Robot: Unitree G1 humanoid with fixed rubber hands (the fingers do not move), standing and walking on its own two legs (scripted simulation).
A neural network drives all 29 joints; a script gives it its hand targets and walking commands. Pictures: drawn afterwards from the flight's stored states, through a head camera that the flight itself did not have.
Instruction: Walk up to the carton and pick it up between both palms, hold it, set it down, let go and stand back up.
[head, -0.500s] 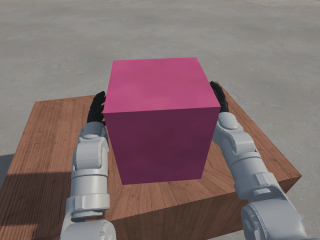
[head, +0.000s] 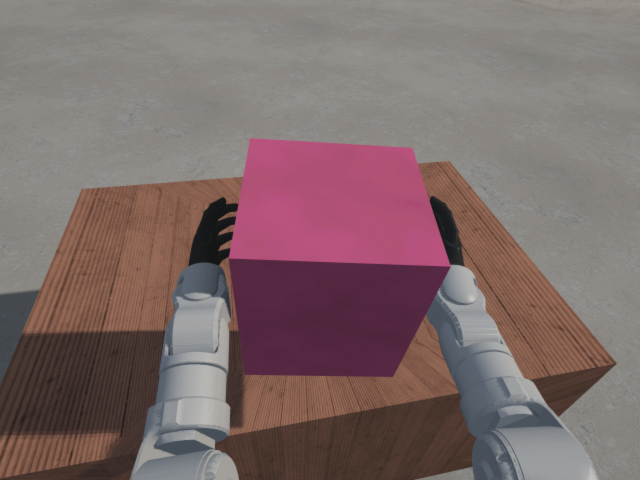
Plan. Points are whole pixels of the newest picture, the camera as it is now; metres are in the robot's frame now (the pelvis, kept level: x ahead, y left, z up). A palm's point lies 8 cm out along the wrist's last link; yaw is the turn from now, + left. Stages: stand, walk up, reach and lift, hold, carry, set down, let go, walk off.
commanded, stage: set down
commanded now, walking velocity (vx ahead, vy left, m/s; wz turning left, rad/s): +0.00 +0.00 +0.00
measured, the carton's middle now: (325, 264) +0.38 +0.00 +0.10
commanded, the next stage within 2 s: none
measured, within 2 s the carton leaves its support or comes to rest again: neither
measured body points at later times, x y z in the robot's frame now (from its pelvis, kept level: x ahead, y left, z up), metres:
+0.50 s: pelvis +0.01 -0.01 +0.00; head +0.00 +0.02 +0.45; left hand +0.39 +0.13 +0.08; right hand +0.39 -0.17 +0.10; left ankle +0.02 +0.11 -0.75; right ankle +0.00 -0.11 -0.75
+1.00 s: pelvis +0.01 -0.01 +0.00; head +0.03 +0.01 +0.45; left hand +0.40 +0.12 +0.05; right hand +0.39 -0.18 +0.06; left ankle +0.02 +0.11 -0.75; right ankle +0.00 -0.11 -0.75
